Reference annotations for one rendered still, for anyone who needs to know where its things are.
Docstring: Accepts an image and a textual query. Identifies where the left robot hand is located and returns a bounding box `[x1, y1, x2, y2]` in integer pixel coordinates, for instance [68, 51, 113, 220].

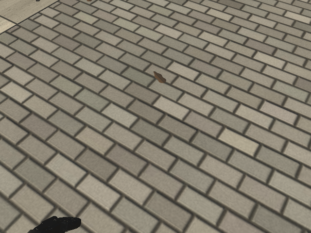
[27, 216, 82, 233]

